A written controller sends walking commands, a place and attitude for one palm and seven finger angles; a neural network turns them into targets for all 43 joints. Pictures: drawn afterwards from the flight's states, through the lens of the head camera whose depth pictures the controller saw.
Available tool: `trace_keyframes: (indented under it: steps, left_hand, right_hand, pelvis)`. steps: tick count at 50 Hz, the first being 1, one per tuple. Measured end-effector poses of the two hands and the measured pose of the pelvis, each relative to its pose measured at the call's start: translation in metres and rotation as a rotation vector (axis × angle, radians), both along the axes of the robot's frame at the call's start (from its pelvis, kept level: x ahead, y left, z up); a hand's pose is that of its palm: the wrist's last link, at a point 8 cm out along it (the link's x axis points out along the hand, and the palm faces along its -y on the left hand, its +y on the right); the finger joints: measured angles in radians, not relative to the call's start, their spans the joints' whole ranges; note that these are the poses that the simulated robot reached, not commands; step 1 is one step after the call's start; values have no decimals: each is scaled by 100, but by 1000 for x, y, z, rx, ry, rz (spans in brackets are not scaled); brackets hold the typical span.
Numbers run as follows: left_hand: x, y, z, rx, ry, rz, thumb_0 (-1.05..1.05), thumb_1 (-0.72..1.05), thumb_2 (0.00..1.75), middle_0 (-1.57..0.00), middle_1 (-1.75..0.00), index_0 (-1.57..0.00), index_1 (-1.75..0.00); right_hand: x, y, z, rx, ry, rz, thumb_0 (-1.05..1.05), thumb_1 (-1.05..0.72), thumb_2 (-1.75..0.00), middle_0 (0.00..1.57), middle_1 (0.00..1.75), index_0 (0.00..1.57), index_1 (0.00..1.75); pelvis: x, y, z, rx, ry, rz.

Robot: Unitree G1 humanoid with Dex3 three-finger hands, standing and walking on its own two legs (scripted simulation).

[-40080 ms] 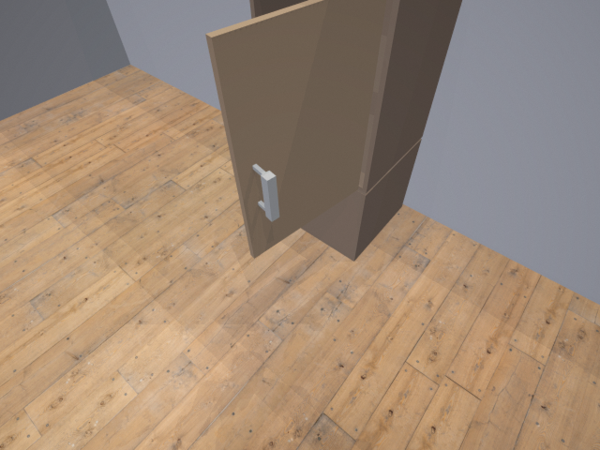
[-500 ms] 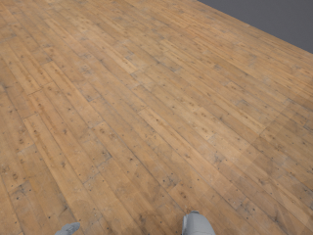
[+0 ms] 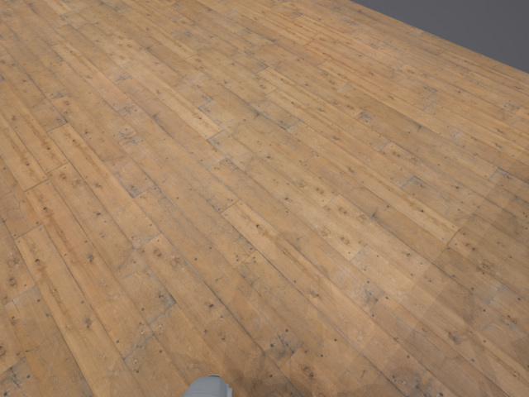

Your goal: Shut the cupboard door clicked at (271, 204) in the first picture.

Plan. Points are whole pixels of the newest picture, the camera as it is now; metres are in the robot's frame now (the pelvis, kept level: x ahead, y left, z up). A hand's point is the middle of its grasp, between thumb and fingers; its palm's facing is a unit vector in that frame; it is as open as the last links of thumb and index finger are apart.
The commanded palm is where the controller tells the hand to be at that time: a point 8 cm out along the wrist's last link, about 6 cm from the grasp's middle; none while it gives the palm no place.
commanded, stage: turn to face it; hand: left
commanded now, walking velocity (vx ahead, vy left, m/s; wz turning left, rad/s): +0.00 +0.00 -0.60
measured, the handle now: out of the picture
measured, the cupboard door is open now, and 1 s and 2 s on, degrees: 52 52 52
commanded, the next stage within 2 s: none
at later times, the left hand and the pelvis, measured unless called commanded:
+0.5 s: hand (174, 347) +0.21 +0.18 -0.16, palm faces -0.28 -0.92 -0.28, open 7.3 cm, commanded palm none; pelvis +0.04 +0.00 -0.01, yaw -19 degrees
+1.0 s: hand (210, 314) +0.28 +0.13 -0.18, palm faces -0.54 -0.82 -0.21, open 7.3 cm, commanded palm none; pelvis +0.07 +0.01 -0.01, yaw -36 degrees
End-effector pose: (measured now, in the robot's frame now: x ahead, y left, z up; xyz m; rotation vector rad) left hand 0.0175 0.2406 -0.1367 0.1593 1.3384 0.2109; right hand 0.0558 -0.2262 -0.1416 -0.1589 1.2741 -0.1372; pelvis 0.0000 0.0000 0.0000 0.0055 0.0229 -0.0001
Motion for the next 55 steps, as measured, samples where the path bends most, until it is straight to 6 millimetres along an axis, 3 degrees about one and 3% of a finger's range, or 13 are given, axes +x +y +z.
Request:
trace_keyframes:
  steps: [5, 10, 18, 22, 26, 31, 38, 46, 55]
  left_hand:
    - [6, 14, -11, -30, 52, -6, 0, 93, 90, -20, -30, -20, -30]
    - [43, 27, -17, -52, 29, -52, 0, 92, 90, -20, -30, -20, -30]
    - [127, 28, -1, -28, -71, -207, 0, 91, 90, -20, -30, -20, -30]
    - [169, 11, 6, 2, -112, -314, 0, 91, 90, -20, -30, -20, -30]
    - [207, -16, 7, 38, -183, -419, 0, 91, 90, -20, -30, -20, -30]
    - [219, -42, 16, 50, -196, -485, 0, 91, 90, -20, -30, -20, -30]
    - [228, -62, 14, 9, -140, -568, 0, 91, 90, -20, -30, -21, -30]
    - [261, -60, -12, -50, -120, -621, 0, 90, 90, -20, -30, -21, -30]
    - [295, -82, 3, -48, -116, -747, 0, 91, 90, -20, -30, -20, -30]
  right_hand:
    - [50, 17, 8, -17, -128, -13, 0, -91, -90, 19, 30, 20, 30]
    - [59, 27, 17, -48, -162, -27, 0, -91, -90, 20, 30, 20, 30]
    - [25, 10, 19, -68, -106, -153, 0, -91, -90, 20, 30, 21, 30]
    - [-8, -9, 9, -66, -65, -252, 0, -90, -90, 20, 30, 21, 30]
    - [-44, -34, -14, -55, -12, -345, 0, -90, -90, 20, 30, 20, 30]
    - [-67, -53, -14, -70, 47, -416, 1, -91, -90, 20, 30, 20, 30]
    - [-59, -54, 8, -88, -19, -468, 1, -91, -90, 19, 30, 20, 30]
    - [-46, -28, 14, -139, -84, -525, 0, -91, -90, 20, 30, 20, 30]
    - [-80, 2, 19, -99, -26, -629, 0, -90, -90, 20, 30, 21, 30]
  pelvis:
    - [16, 17, -5, -18, 2, -63]
    - [27, 29, -5, -21, -12, -122]
    - [37, 27, 1, -35, -16, -229]
    - [41, 16, -3, -30, -17, -289]
    - [45, -3, -19, -10, -16, -343]
    - [45, -9, -13, -6, -20, -392]
    - [53, -9, -2, 19, -6, -473]
    - [73, 10, -14, -8, 11, -567]
    - [75, 7, -1, -33, 10, -692]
